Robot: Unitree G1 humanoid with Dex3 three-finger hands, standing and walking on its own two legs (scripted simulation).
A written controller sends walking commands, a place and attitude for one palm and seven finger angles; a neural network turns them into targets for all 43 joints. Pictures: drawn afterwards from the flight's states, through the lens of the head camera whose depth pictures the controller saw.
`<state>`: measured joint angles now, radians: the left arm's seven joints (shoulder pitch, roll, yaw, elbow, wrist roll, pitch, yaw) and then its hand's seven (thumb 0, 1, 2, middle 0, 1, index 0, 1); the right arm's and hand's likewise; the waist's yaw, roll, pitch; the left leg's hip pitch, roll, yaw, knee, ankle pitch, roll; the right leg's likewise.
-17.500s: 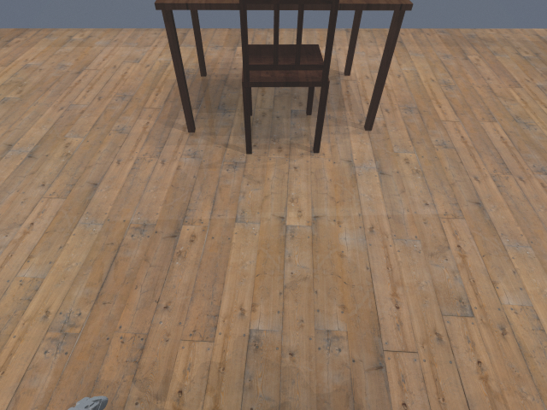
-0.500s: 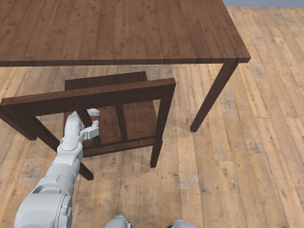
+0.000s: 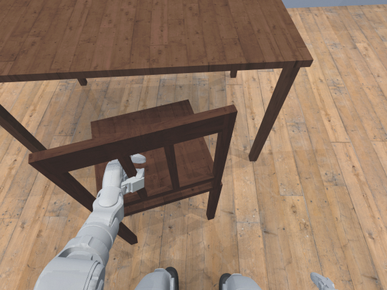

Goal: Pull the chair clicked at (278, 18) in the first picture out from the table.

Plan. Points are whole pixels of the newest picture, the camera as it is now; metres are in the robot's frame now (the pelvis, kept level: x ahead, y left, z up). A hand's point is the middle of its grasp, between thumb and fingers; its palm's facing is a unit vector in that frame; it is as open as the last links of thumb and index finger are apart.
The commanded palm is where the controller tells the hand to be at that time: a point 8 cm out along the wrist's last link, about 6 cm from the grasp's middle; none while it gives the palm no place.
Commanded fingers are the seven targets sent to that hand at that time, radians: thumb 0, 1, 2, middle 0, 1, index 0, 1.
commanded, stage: step backward, pulling the chair out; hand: left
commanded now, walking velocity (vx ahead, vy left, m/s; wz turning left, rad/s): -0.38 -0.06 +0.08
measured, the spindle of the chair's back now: (134, 178) +0.38 +0.16 -0.10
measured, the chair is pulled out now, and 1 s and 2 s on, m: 0.15 0.25 0.49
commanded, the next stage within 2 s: none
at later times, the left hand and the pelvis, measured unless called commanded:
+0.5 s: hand (130, 194) +0.32 +0.15 -0.06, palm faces +0.07 -0.98 -0.20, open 5.4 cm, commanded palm +0.33 +0.20 -0.05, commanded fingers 0.00 0.90 0.90 -0.50 -1.45 -0.50 -1.45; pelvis -0.03 +0.00 +0.00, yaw +2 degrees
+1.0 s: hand (127, 221) +0.26 +0.15 -0.06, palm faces +0.05 -0.98 -0.18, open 5.4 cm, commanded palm +0.26 +0.20 -0.06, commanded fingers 0.00 0.90 0.90 -0.50 -1.45 -0.50 -1.45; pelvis -0.10 +0.00 +0.00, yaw +3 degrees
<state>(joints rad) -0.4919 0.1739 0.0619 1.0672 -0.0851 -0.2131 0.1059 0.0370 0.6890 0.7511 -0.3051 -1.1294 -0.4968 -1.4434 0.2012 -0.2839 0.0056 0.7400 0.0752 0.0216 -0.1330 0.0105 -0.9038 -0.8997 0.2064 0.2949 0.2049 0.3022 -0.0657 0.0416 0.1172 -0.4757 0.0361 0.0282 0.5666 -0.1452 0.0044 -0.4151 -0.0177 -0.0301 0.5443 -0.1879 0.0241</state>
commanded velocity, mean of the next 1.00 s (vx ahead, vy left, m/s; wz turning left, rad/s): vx -0.38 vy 0.00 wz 0.05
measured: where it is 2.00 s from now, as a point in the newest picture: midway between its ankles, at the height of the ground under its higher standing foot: outside the picture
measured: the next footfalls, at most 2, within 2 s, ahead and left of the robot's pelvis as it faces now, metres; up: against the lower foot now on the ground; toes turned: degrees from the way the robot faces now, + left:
left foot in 0.42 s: +0.05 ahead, +0.12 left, +0.00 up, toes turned +1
right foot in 1.08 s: -0.05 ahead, -0.14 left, +0.00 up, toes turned +1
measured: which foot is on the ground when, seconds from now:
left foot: down 0.00-0.30, up 0.32-0.40, down 0.42-1.00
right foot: down 0.00-0.92, up 0.94-1.00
